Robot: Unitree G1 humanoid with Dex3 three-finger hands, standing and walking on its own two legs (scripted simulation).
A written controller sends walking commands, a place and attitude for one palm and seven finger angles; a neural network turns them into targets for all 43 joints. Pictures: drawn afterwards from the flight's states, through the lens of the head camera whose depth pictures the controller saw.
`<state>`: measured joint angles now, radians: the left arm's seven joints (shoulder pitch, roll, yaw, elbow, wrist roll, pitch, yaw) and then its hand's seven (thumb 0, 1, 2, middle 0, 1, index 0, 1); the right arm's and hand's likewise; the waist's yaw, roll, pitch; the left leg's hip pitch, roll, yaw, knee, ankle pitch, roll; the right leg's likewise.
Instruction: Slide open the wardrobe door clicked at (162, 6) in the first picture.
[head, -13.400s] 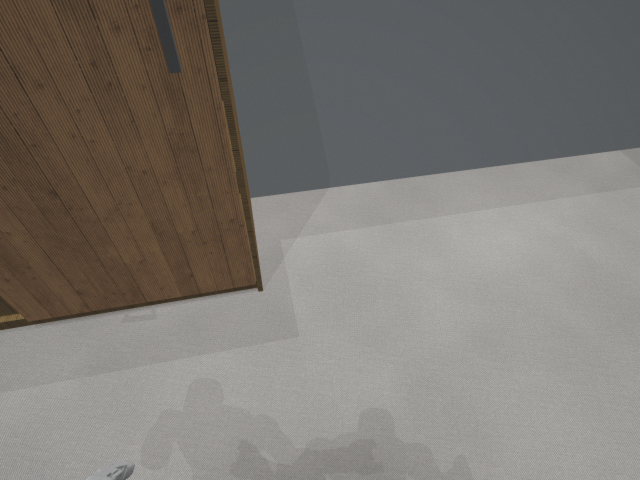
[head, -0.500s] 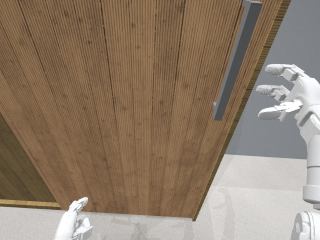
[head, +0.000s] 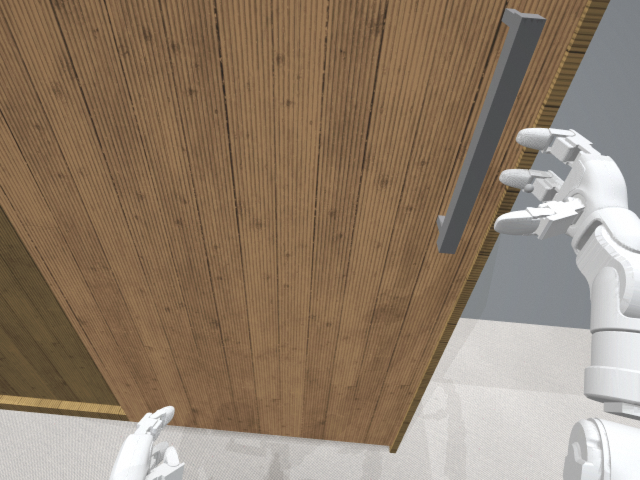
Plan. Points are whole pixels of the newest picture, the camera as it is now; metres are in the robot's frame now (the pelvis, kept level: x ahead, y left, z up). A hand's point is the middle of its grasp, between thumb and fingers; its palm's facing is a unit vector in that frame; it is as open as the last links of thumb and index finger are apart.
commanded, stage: move the hooked fingers beside the handle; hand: right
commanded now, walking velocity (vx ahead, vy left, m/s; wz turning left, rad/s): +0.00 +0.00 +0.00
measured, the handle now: (474, 147) +0.44 -0.16 +0.26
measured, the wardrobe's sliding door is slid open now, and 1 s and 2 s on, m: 0.00 0.00 0.00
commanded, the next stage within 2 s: feel for the door with the fingertips in 0.60 s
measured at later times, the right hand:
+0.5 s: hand (519, 185) +0.38 -0.20 +0.25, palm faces +0.08 +1.00 -0.01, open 14.0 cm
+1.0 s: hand (491, 183) +0.38 -0.16 +0.25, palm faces +0.04 +1.00 -0.01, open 14.0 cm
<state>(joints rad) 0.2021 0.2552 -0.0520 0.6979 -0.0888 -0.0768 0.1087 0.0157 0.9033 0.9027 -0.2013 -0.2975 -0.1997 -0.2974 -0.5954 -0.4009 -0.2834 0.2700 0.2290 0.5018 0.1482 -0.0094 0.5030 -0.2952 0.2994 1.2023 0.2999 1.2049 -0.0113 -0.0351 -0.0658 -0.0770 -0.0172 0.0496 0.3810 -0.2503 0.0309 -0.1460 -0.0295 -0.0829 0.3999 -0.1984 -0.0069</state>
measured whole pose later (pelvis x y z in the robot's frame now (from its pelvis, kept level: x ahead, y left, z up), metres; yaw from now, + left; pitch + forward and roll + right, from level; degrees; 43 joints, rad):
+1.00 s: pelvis +0.01 +0.01 +0.00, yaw +0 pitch -3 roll +0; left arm 0.19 0.25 -0.04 0.70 -0.09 -0.07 0.10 0.02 0.90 0.90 -0.20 -0.30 -0.20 -0.30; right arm -0.60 -0.32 -0.22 0.23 0.22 0.51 0.10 -0.01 0.50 -0.30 0.30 1.20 0.30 1.20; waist -0.02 -0.04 -0.07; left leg -0.08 -0.02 0.05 0.39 -0.26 0.04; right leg -0.15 -0.03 -0.08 0.41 -0.21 0.00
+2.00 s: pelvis +0.00 +0.02 +0.00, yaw +0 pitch -4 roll +0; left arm 0.19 0.25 -0.04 0.71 -0.08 -0.06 0.10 0.02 0.90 0.90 -0.20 -0.30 -0.20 -0.30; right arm -0.63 -0.31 -0.21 0.29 0.20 0.48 0.06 -0.01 0.50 -0.30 0.30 1.20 0.30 1.21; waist -0.01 -0.04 -0.06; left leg -0.06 -0.04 0.05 0.37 -0.24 0.05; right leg -0.13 -0.05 -0.07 0.38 -0.18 0.01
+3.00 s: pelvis +0.01 +0.02 +0.00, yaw -1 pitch -4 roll +0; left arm 0.15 0.24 -0.04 0.71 -0.07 -0.04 0.09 0.02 0.91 0.90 -0.20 -0.30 -0.20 -0.30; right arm -0.60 -0.22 -0.16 0.14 0.19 0.57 -0.02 -0.01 0.50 -0.29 0.27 1.20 0.22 1.19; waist -0.04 -0.04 -0.06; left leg -0.05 -0.03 0.06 0.38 -0.27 0.05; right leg -0.12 -0.04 -0.06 0.39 -0.20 0.01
